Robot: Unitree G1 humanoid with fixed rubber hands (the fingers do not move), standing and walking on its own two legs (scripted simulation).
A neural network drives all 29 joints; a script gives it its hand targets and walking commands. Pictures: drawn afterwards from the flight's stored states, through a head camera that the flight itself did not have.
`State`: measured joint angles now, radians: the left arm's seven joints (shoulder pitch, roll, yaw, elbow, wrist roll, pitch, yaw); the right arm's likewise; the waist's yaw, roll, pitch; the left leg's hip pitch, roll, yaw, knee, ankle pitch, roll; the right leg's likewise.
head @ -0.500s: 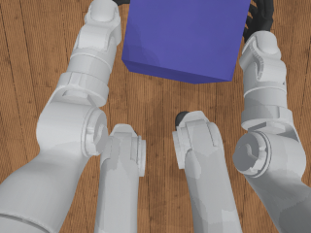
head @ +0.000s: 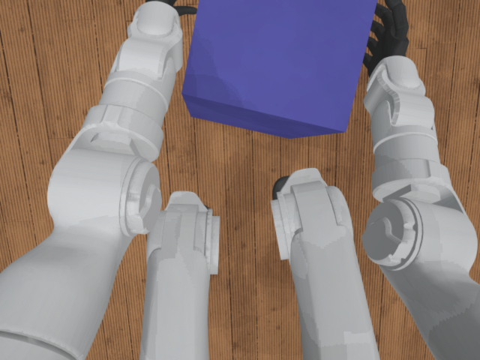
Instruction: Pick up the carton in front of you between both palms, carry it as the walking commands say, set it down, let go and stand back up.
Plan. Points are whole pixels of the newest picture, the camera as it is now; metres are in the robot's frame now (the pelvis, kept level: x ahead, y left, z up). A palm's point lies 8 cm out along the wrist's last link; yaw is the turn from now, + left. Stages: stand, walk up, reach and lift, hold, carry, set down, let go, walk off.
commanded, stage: set down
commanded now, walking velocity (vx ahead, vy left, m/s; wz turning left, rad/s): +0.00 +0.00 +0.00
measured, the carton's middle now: (263, 61) +0.49 -0.09 -0.24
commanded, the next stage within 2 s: let go in 1.98 s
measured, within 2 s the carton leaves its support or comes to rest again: rests again in 0.68 s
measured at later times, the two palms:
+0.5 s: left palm (155, 11) +0.56 +0.06 -0.17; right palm (376, 55) +0.47 -0.23 -0.17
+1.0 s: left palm (145, 15) +0.56 +0.08 -0.18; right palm (414, 57) +0.46 -0.29 -0.18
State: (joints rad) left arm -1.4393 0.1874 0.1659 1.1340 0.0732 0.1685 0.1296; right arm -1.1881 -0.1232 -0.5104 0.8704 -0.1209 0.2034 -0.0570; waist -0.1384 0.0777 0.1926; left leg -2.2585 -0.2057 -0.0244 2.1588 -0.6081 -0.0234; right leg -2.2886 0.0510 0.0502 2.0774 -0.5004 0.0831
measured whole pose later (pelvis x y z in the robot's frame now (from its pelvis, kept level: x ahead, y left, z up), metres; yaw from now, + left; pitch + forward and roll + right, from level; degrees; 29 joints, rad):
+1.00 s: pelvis -0.01 -0.01 -0.02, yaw -2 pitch +36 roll -2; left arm -1.41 0.41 -0.07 1.02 -0.18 0.09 0.11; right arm -1.26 -0.33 -0.27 1.04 0.25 0.00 -0.08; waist -0.14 0.01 0.36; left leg -2.25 -0.08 -0.01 2.24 -0.61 0.00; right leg -2.30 -0.01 -0.03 2.14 -0.47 0.00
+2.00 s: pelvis +0.03 -0.01 +0.23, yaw -2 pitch +45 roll +0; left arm -1.08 0.27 0.17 0.90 0.04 0.18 0.03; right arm -0.88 -0.20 -0.38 0.76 0.05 0.13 0.01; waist -0.14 0.06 -0.12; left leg -1.64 -0.07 -0.03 1.31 -0.44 0.01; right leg -1.69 0.03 0.02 1.24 -0.33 0.02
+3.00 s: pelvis +0.12 +0.00 +0.39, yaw -3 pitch -2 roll -1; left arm 0.23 0.21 0.04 0.44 0.00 0.08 -0.05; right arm 0.23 -0.23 -0.04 0.42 -0.01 0.09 0.08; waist 0.00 0.03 0.07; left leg -0.12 -0.05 -0.04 0.46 -0.31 0.04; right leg -0.18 0.02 0.05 0.43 -0.22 0.02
